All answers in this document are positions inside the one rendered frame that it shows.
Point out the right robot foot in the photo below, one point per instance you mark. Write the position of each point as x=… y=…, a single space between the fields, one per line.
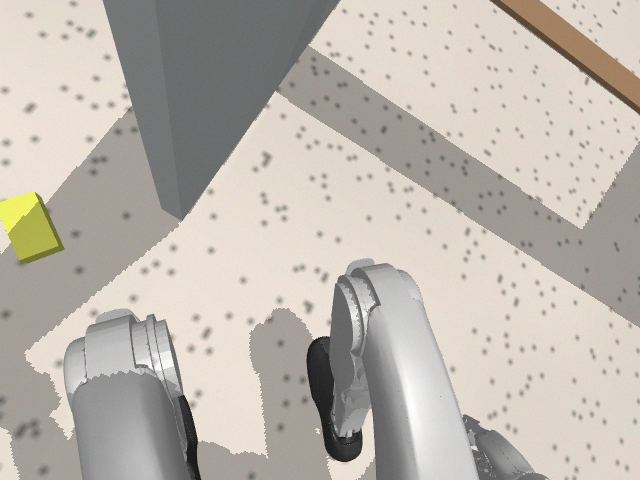
x=321 y=383

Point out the small box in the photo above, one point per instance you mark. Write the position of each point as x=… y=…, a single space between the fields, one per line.
x=29 y=227

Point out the left robot foot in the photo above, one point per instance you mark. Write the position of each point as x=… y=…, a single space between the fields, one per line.
x=192 y=439

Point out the right robot hand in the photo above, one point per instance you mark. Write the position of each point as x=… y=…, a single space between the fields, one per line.
x=496 y=458

